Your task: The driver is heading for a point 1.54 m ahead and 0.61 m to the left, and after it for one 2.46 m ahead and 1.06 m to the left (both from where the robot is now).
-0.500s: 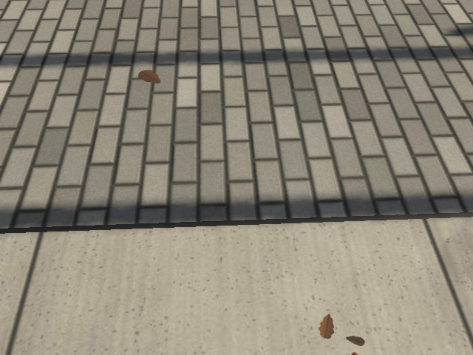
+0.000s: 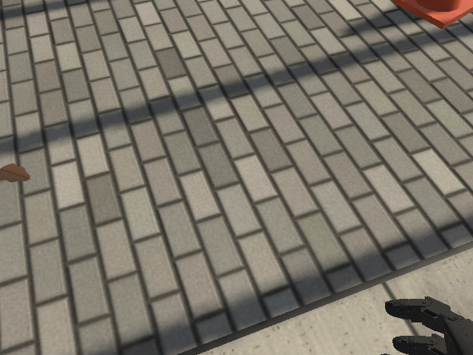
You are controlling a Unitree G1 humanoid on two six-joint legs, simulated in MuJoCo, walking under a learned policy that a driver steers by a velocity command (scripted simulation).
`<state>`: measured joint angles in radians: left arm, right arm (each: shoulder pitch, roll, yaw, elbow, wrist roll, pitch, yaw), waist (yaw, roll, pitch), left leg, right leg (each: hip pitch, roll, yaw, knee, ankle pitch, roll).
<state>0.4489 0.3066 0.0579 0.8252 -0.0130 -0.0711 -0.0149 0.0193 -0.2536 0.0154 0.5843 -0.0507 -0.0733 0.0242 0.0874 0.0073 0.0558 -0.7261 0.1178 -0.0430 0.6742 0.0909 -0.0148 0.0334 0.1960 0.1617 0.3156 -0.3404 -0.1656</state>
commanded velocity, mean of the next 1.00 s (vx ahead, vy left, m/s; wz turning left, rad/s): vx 0.16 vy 0.00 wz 0.67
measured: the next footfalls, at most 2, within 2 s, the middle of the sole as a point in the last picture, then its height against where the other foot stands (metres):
left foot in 0.10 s outside the picture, level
right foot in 0.64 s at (268, 354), level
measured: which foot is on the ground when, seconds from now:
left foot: up 0.00-0.08, down 0.10-0.64, up 0.66-1.00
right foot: down 0.00-0.10, up 0.12-0.62, down 0.64-1.00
